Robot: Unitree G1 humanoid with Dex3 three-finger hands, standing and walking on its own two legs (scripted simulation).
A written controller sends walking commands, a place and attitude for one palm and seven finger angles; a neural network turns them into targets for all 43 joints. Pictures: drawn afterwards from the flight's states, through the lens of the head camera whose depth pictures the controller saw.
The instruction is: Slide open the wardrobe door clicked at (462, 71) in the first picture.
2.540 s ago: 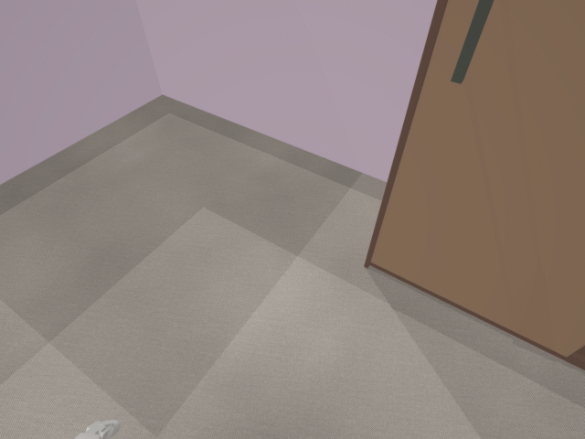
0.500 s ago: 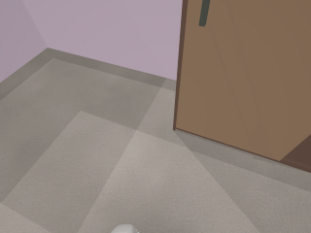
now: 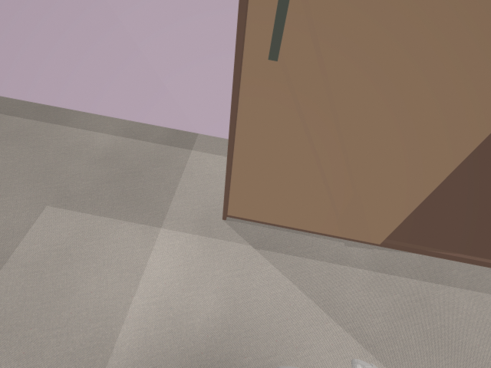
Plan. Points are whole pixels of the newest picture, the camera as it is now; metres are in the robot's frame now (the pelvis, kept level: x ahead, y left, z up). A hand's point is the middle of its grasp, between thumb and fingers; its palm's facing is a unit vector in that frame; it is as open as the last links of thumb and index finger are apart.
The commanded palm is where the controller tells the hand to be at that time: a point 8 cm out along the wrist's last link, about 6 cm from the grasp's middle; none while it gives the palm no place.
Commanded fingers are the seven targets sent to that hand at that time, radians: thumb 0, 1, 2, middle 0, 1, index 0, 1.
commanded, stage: take the last steps up to it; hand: left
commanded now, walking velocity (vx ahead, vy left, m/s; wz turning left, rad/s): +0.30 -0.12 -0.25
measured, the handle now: (282, 9) +0.79 +0.00 +0.21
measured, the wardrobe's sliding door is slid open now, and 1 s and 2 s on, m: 0.00 0.00 0.00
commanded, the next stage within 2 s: come to a stop and stand still in 0.92 s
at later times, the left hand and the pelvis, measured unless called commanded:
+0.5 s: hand (199, 335) +0.20 +0.09 -0.16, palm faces -0.17 -0.97 -0.17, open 7.4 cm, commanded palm none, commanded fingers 0.00 0.90 0.90 -0.20 -0.30 -0.20 -0.30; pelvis +0.07 -0.06 -0.01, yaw -7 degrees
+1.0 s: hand (197, 323) +0.22 +0.10 -0.18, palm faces -0.05 -0.99 -0.14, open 7.4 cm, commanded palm none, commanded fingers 0.00 0.90 0.90 -0.20 -0.30 -0.20 -0.30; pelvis +0.26 -0.07 +0.00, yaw -7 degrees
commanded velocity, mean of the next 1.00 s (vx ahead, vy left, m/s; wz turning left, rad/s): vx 0.26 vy -0.05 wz -0.04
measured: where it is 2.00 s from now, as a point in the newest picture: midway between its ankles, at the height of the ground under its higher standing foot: (247, 366)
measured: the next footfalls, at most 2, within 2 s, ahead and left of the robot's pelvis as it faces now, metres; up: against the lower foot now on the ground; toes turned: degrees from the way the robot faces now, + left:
right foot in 0.46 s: +0.10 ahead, -0.18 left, +0.00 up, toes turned -14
left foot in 0.84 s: +0.35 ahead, +0.01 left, +0.00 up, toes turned +4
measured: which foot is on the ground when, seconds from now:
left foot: down 0.00-0.46, up 0.48-0.82, down 0.84-1.00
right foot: up 0.00-0.44, down 0.46-0.86, up 0.88-1.00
